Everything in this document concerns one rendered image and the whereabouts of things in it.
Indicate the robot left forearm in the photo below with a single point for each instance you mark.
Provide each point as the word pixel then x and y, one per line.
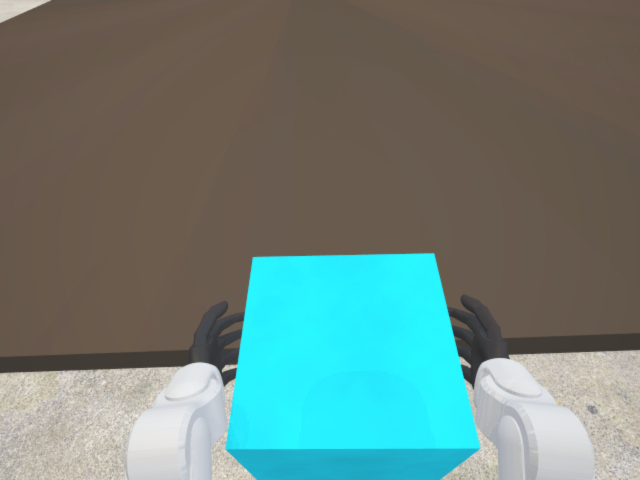
pixel 173 440

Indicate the robot right forearm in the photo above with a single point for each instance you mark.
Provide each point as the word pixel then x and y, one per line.
pixel 535 438

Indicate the left robot hand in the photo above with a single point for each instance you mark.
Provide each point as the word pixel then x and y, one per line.
pixel 208 344

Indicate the right robot hand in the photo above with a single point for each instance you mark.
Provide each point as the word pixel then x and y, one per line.
pixel 485 341

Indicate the carton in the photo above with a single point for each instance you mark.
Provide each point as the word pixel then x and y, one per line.
pixel 348 370

